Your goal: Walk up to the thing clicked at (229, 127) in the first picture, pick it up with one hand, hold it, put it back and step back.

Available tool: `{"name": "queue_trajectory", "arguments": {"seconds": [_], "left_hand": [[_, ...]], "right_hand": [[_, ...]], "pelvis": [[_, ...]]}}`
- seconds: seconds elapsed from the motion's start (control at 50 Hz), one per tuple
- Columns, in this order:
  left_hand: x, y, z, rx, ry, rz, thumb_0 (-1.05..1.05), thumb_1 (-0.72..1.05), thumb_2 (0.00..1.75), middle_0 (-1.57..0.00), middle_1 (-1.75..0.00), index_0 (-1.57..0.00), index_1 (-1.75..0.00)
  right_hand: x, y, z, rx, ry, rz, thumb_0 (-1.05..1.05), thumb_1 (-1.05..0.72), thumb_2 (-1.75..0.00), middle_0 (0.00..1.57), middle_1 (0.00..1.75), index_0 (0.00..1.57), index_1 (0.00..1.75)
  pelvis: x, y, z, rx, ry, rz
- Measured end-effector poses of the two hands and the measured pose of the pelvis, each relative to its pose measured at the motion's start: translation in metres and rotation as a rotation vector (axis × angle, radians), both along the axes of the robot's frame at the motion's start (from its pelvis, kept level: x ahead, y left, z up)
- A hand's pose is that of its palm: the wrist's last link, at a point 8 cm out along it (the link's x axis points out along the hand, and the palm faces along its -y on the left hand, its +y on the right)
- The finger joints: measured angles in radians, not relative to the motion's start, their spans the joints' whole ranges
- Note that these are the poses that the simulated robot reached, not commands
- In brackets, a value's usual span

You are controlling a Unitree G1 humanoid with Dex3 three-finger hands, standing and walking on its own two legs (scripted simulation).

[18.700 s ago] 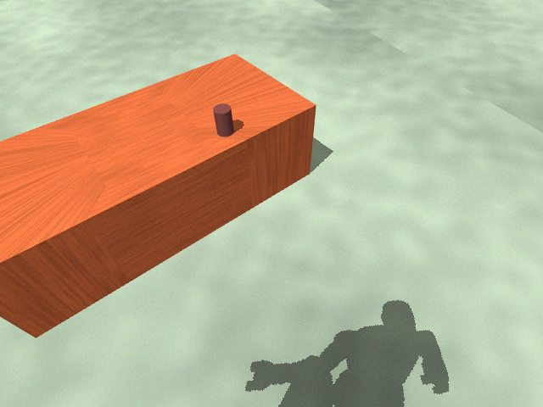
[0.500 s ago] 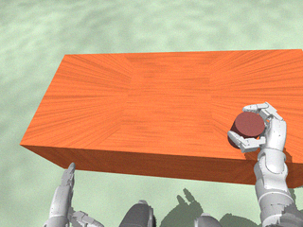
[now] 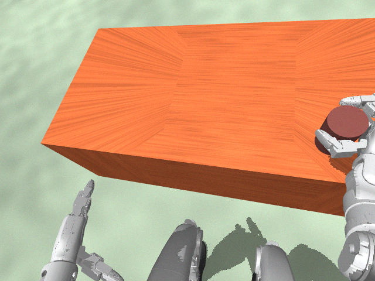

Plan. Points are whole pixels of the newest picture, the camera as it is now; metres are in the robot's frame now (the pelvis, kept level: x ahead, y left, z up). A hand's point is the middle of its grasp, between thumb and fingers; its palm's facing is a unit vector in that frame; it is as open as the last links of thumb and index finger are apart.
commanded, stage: crouch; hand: right
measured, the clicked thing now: (338, 132) +0.46 -0.21 -0.04
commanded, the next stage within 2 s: lower in 0.28 s
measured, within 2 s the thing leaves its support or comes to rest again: rests again in 1.38 s
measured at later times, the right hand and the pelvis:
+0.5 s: hand (338, 128) +0.47 -0.21 -0.05, palm faces +0.27 +0.96 +0.01, open 9.8 cm; pelvis -0.01 +0.01 -0.03, yaw +0 degrees
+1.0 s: hand (329, 139) +0.48 -0.22 -0.12, palm faces +0.26 +0.96 +0.01, open 9.8 cm; pelvis -0.02 +0.01 -0.07, yaw +1 degrees
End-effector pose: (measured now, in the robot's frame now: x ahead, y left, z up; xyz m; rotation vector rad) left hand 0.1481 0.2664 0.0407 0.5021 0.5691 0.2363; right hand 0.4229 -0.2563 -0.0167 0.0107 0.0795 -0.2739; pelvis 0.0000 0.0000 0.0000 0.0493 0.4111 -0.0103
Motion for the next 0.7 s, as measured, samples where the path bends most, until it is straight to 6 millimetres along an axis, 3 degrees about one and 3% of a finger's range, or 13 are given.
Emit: {"name": "queue_trajectory", "arguments": {"seconds": [0.46,0.7], "left_hand": [[-0.003,0.007,-0.002,0.061,-0.047,-0.021,-0.01,-0.49,0.04,-0.06,-0.06,-0.08,-0.04],[0.000,0.000,0.001,0.121,-0.071,-0.073,-0.01,-0.51,0.05,-0.06,-0.06,-0.07,-0.05]], "right_hand": [[0.017,-0.004,-0.032,0.003,0.014,0.003,-0.02,0.46,-1.11,0.68,1.09,0.80,1.14],[0.019,-0.008,-0.069,0.011,0.025,-0.005,-0.02,0.46,-1.11,0.67,1.09,0.79,1.14]], "pelvis": [[-0.005,0.010,-0.025,0.015,0.057,-0.004],[-0.008,0.010,-0.044,0.024,0.092,-0.002]]}}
